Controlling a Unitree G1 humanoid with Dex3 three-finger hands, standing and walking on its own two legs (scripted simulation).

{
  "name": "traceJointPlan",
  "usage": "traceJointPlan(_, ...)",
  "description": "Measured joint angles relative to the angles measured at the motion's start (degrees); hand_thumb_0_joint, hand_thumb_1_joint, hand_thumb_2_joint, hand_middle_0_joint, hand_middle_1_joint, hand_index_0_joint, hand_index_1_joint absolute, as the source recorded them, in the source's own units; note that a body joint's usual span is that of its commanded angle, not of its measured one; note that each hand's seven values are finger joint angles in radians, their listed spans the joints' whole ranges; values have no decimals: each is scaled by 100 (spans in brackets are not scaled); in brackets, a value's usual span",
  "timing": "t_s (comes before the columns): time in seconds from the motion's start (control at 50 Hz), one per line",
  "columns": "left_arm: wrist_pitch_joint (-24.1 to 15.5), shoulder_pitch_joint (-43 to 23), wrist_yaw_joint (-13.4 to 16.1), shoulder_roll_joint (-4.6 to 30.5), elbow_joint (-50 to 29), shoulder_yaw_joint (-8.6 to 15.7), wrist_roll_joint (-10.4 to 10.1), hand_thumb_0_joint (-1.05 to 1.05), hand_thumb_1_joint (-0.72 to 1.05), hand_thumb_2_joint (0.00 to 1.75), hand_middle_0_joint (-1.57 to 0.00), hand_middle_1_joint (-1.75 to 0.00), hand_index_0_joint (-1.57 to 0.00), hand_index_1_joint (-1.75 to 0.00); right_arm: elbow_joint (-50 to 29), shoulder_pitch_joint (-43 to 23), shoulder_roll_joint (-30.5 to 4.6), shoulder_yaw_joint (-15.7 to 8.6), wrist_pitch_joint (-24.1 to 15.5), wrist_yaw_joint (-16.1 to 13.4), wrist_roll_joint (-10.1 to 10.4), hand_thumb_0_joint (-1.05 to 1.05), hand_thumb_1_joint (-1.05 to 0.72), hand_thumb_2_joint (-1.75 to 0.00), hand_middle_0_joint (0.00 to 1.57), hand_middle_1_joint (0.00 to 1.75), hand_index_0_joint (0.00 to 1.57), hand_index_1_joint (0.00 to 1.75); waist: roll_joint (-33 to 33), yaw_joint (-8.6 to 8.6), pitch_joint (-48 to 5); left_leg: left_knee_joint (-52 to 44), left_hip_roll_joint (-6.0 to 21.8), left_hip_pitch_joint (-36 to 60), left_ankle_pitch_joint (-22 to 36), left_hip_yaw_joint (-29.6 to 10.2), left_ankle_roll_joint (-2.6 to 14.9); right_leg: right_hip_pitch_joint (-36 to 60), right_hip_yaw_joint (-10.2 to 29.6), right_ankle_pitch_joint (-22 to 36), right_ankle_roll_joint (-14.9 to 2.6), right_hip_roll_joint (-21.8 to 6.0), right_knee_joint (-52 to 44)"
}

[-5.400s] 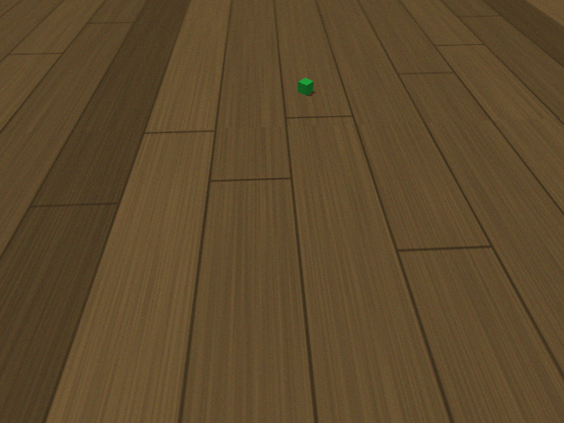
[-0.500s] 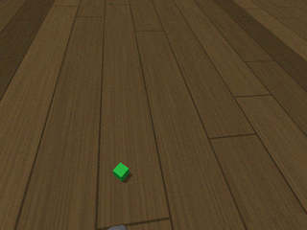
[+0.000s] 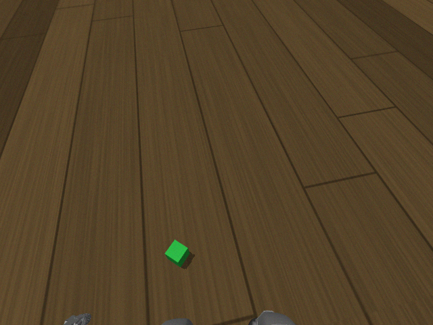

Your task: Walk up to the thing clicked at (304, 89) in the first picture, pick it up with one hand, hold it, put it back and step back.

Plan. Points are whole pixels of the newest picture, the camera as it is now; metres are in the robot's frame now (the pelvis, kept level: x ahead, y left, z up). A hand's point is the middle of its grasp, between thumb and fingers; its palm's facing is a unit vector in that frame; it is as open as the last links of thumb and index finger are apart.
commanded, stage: walk up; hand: left
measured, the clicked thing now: (177, 253) +0.47 +0.23 -0.72
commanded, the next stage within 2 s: stand in 1.82 s
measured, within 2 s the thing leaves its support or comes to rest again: neither
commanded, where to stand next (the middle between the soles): +0.11 +0.00 m, yaw +1 degrees
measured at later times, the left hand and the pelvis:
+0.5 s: hand out of the picture +0.08 +0.27 -0.15, palm faces +0.00 -0.95 -0.31, open 7.4 cm; pelvis +0.03 +0.01 +0.01, yaw +0 degrees
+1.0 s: hand (104, 315) +0.15 +0.25 -0.13, palm faces +0.03 -0.94 -0.33, open 7.4 cm; pelvis +0.06 -0.01 +0.02, yaw +1 degrees
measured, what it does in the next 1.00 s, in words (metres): steps on the spot: left foot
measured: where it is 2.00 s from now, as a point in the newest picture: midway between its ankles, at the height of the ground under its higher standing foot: outside the picture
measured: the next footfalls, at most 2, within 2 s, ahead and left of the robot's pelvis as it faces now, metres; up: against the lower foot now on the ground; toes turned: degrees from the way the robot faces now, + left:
left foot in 0.24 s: +0.09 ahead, +0.14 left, +0.00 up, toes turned +2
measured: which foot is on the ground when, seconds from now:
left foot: up 0.00-0.22, down 0.24-1.00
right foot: down 0.00-1.00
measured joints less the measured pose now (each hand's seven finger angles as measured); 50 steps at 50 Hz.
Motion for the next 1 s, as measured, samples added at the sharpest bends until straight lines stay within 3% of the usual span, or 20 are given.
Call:
traceJointPlan(0.06,25,-48,-28,-53,-103,-37,10,1,90,90,-21,-30,-20,-30,87,-64,38,49,-7,39,-34,1,-90,-90,20,30,20,30,-102,92,-117,543,-143,-310,-470,-105,5,82,56,2,-72,-106,-92)
traceJointPlan(0.18,95,-17,-44,-51,-155,-58,79,1,90,90,-21,-30,-20,-30,309,-28,-68,22,-57,67,-112,0,-90,-90,20,30,20,30,-108,192,-403,-244,-3,-383,326,-262,-115,238,-1,86,-21,-55,-364)
traceJointPlan(0.26,263,-80,-66,78,-47,-13,12,1,90,90,-21,-30,-20,-30,562,70,-75,-48,-142,3,-184,0,-90,-90,20,30,20,30,-302,167,-482,-1209,-88,-35,1422,-186,-167,159,-35,-193,64,-138,53)
traceJointPlan(0.32,379,-26,-64,120,168,25,-45,1,90,90,-21,-30,-20,-30,706,125,-12,-17,-116,-15,-235,0,-90,-90,20,30,20,30,-465,122,-639,-1259,-117,22,1352,-133,-136,88,132,-909,69,-93,371)
traceJointPlan(0.36,394,8,-89,163,301,51,-55,1,90,90,-21,-30,-20,-30,752,106,19,20,-111,-12,-240,0,-90,-90,20,30,20,30,-505,69,-656,-1354,-84,65,1358,-156,-111,146,181,-1076,48,-69,431)
traceJointPlan(0.4,358,28,-102,217,422,70,-65,1,91,90,-21,-30,-20,-30,771,51,47,58,-132,-5,-231,0,-90,-90,20,30,20,30,-572,90,-625,-1417,-69,77,1398,-121,-178,317,245,-921,23,-123,76)
traceJointPlan(0.44,317,5,-79,213,580,77,-55,1,91,90,-21,-30,-20,-30,793,-78,44,76,-129,20,-201,1,-90,-90,20,30,20,30,-516,114,-508,-1369,22,80,1365,-121,-224,470,187,-268,135,-93,-295)
traceJointPlan(0.48,297,-15,-56,178,733,47,-35,1,91,90,-20,-30,-20,-30,807,-185,47,89,-100,28,-161,1,-90,-90,20,30,20,30,-416,111,-434,-1383,100,117,1358,-172,-260,594,127,-68,224,-26,-497)
traceJointPlan(0.68,196,-81,-63,-45,1090,-113,-54,1,91,90,-21,-30,-20,-30,1011,-562,46,134,-64,39,-82,0,-90,-90,20,30,20,30,-101,169,-592,-1871,78,396,1465,-255,-322,864,28,-104,209,-39,-872)
traceJointPlan(1.0,150,-688,22,-68,1145,-93,-74,1,91,90,-21,-30,-20,-30,1281,-925,113,127,-31,11,-99,0,-90,-90,20,30,20,30,-158,96,-650,-2412,83,759,1627,-273,-380,1181,-10,-24,178,-26,-1285)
